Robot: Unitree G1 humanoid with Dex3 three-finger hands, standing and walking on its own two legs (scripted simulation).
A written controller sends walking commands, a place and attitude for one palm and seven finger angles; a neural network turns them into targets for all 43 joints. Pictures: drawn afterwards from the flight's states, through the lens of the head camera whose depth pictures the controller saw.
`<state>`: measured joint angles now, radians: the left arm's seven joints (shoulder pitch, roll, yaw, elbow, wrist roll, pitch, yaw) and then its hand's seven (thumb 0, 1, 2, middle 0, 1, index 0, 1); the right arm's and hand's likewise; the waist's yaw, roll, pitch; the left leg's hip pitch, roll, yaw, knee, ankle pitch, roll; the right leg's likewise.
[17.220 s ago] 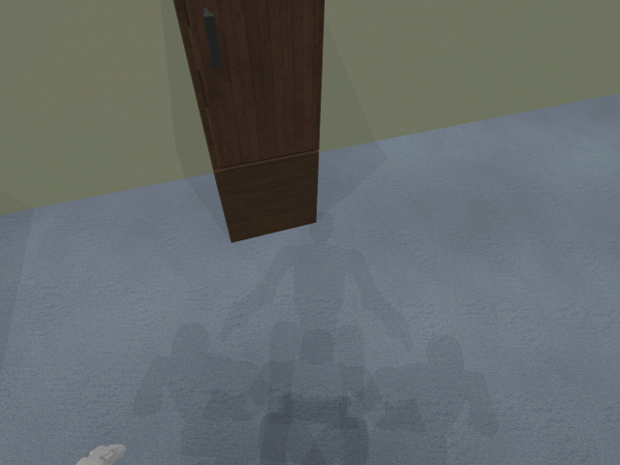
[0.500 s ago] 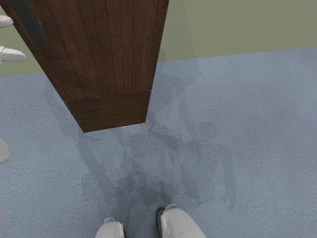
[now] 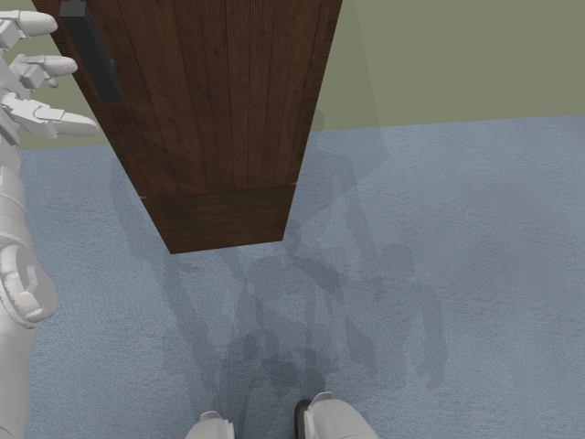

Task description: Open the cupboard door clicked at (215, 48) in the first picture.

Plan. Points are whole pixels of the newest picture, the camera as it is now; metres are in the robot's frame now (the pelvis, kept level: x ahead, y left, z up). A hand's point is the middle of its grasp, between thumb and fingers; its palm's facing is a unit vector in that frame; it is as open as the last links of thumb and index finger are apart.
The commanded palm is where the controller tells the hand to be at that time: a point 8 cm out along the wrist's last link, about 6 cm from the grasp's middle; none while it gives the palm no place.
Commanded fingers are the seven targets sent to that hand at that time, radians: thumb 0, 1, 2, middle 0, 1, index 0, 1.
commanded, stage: slide the fingers in behind the handle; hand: left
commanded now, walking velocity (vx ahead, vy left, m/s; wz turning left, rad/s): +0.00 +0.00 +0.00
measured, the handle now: (95, 45) +0.59 +0.19 +0.12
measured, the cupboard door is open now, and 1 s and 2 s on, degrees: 0 0 0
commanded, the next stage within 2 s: close the thumb around the handle in 1.30 s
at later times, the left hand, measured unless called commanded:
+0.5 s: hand (81, 81) +0.54 +0.20 +0.11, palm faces +0.04 -1.00 +0.00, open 14.0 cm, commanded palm +0.51 +0.24 +0.11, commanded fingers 0.00 -0.50 0.30 -0.30 -1.20 -0.30 -1.20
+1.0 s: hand (110, 82) +0.53 +0.17 +0.12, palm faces +0.05 -1.00 +0.01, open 14.0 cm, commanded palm +0.51 +0.21 +0.11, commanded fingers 0.00 -0.50 0.30 -0.30 -1.20 -0.30 -1.20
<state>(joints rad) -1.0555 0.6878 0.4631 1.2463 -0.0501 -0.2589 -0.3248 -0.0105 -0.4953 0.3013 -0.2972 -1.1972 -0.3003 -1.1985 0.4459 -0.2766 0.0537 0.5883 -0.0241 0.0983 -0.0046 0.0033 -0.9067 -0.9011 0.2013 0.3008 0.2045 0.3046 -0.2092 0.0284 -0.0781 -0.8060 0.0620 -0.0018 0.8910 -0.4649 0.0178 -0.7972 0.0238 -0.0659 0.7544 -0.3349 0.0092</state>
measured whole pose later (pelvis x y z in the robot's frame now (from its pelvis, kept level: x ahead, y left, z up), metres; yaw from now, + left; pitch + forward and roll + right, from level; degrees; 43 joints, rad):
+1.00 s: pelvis -0.01 -0.01 +0.00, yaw +0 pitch +20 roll -3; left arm -1.10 0.55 0.41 1.28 -0.03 -0.31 -0.17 -0.01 -0.50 0.30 -0.30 -1.20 -0.30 -1.20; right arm 0.46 -0.27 0.04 0.63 -0.04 0.05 0.01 0.00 -0.91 -0.90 0.20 0.30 0.20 0.30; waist -0.21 0.04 -0.08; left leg -0.80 0.05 0.01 0.89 -0.45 0.01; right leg -0.81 0.01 -0.06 0.78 -0.33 0.00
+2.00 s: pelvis -0.01 -0.01 +0.00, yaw +0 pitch +20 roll -3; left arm -1.06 0.55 0.42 1.26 -0.04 -0.32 -0.17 0.01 0.67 0.80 -0.37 -1.31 -0.38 -1.32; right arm 0.45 -0.27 0.04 0.62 -0.03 0.05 0.01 0.00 -0.91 -0.90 0.20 0.30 0.20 0.30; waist -0.20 0.04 -0.08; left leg -0.79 0.06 0.01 0.88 -0.45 0.01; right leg -0.80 0.02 -0.05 0.78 -0.33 0.00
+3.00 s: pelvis +0.01 -0.02 +0.03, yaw +0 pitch +6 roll +0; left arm -0.13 -0.13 -0.14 0.14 0.03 0.01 0.54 0.03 0.59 0.66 -0.32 -1.25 -0.34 -1.31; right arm 0.13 -0.15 0.02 0.54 -0.04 0.11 0.03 0.01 -0.91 -0.90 0.20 0.30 0.20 0.30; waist -0.03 0.04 -0.09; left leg -0.35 0.04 0.04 0.64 -0.40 -0.01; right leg -0.42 0.01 -0.02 0.64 -0.33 -0.02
